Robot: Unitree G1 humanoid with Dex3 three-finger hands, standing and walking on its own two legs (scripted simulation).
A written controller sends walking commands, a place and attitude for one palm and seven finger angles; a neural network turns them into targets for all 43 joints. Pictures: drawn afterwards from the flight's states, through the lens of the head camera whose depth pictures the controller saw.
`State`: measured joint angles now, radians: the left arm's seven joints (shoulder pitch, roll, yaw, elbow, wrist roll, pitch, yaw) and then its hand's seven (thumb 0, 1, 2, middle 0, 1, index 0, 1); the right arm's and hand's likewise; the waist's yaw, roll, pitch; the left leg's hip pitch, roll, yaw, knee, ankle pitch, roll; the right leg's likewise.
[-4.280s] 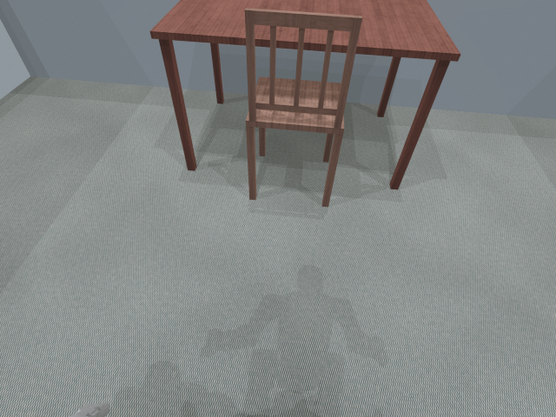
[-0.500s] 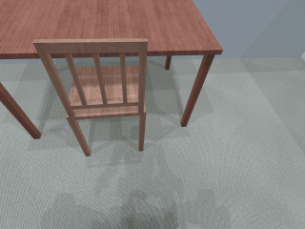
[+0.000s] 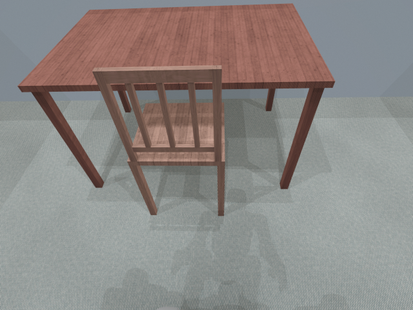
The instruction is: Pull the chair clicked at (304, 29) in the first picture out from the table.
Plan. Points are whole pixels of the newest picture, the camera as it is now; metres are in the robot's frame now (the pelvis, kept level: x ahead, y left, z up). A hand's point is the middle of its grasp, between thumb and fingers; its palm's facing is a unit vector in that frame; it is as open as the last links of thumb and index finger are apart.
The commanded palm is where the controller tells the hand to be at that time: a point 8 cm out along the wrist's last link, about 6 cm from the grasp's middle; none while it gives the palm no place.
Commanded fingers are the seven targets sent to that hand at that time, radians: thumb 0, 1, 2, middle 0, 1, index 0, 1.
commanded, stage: take the last steps up to it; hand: left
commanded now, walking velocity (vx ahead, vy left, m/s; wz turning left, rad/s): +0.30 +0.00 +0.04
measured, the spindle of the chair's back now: (166, 117) +0.72 +0.18 -0.08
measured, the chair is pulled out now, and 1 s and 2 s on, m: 0.00 0.00 0.00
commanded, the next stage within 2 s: come to a stop and stand still in 0.76 s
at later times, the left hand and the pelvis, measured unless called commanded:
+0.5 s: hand out of the picture +0.12 +0.24 -0.18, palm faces +0.04 -0.99 -0.16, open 7.4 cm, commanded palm none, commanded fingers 0.00 0.90 0.90 -0.20 -0.30 -0.20 -0.30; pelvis +0.10 +0.05 +0.00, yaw +0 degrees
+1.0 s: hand (149, 248) +0.30 +0.18 -0.18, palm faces +0.02 -0.98 -0.20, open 7.3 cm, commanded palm none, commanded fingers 0.00 0.90 0.90 -0.20 -0.30 -0.20 -0.30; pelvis +0.26 +0.00 -0.01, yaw -1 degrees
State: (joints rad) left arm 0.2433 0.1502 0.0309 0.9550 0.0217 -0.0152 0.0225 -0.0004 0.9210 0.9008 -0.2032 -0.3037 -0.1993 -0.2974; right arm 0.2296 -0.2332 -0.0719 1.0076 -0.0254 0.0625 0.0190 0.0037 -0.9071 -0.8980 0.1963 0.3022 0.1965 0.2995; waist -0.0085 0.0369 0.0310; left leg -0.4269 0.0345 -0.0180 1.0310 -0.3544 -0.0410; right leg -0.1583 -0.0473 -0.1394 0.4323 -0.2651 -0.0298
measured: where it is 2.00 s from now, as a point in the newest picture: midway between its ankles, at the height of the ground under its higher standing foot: (214, 307)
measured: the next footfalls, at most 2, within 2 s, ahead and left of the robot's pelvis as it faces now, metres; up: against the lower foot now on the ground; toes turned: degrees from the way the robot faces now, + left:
left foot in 0.22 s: +0.05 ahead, +0.16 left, +0.00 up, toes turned +6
right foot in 0.66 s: +0.32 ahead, -0.08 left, +0.00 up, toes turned -4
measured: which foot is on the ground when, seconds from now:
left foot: up 0.00-0.20, down 0.22-0.68, up 0.70-1.00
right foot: down 0.00-0.22, up 0.24-0.64, down 0.66-1.00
